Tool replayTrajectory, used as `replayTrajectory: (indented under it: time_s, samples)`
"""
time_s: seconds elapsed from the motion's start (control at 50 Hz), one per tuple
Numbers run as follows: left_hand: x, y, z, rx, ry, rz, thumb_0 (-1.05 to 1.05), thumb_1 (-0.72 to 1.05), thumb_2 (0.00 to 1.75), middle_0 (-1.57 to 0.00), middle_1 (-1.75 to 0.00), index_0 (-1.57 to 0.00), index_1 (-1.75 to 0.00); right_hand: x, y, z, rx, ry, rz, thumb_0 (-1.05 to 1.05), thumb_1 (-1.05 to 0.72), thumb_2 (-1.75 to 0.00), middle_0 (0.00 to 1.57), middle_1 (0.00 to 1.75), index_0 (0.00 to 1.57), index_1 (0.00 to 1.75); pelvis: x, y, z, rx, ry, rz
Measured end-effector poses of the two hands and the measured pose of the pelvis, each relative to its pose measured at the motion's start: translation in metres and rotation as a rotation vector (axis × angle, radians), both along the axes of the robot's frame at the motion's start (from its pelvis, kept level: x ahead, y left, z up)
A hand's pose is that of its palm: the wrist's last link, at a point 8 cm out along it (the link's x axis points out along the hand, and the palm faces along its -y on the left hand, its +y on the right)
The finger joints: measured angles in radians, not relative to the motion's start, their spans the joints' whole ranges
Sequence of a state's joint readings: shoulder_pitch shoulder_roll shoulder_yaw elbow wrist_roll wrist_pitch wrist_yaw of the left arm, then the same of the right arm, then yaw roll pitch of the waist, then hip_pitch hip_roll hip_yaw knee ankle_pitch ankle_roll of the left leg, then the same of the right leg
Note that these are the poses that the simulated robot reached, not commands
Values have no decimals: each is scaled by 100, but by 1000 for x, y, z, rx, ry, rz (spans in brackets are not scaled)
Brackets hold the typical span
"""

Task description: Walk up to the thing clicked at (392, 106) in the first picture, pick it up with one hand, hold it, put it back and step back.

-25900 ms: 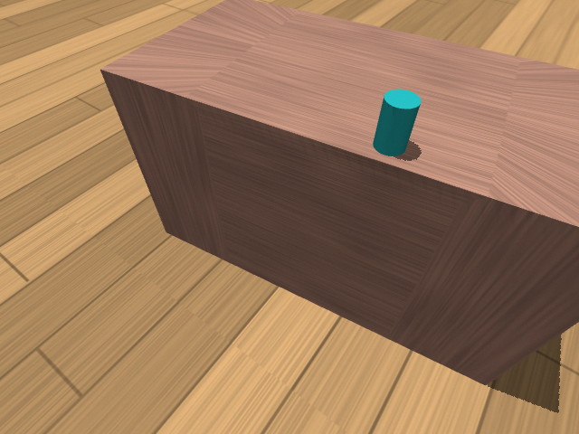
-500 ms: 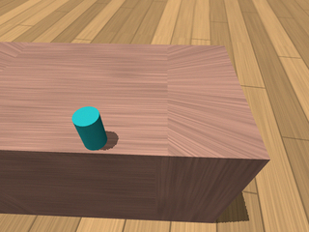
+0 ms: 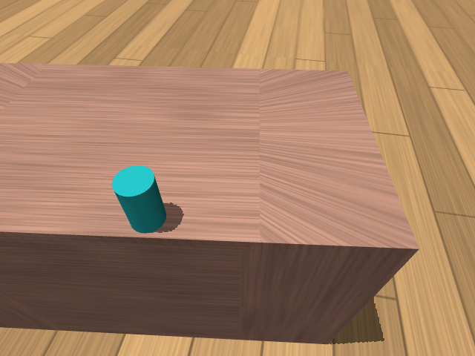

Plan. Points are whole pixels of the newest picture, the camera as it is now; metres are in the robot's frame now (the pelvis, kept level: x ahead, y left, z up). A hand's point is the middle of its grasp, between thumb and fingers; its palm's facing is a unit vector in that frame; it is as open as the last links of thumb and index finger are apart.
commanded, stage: home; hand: left
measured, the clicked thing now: (141, 200) +0.39 +0.19 +0.03
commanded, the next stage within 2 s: stand in 0.18 s
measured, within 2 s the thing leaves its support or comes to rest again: neither
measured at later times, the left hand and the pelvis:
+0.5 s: hand out of the picture +0.08 +0.25 -0.16, palm faces -0.03 -0.94 -0.35, open 15.3 cm; pelvis +0.01 +0.00 +0.00, yaw +0 degrees
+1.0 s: hand out of the picture +0.08 +0.25 -0.16, palm faces -0.02 -0.94 -0.35, open 7.5 cm; pelvis +0.01 +0.00 +0.00, yaw +0 degrees
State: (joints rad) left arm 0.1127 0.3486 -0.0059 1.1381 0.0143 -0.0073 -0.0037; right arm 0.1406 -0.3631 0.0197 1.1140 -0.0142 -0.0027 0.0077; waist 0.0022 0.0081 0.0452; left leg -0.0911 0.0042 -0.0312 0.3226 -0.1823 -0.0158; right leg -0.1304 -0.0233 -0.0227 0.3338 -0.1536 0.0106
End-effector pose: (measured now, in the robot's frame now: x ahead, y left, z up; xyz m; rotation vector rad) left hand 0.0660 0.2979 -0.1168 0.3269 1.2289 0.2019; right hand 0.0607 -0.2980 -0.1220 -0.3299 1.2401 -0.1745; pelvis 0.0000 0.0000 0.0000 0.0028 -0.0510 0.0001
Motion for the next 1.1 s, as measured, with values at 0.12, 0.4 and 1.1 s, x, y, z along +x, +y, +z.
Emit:
replayTrajectory:
  time_s: [0.12, 0.4, 1.1]
  samples:
    - [-3, 1, 0, 1, 12, 3, -1, -58, 2, -5, -5, -5, -4, -2, 0, -1, 3, 10, -3, 0, -90, -90, 20, 30, 21, 30, 1, 0, 0, 0, 4, 0]
    - [-1, 0, -1, 2, 28, 7, -1, -50, 10, -10, -11, -10, -11, 2, 0, -2, 5, 31, -3, 0, -90, -90, 20, 30, 21, 30, 7, -1, 0, -2, 15, 3]
    - [9, 1, -2, -2, 29, 12, 0, 90, 89, -20, -30, -20, -30, 16, 2, -1, 2, 24, -1, 0, -91, -90, 20, 30, 21, 30, 16, 1, 1, -3, 19, 5]
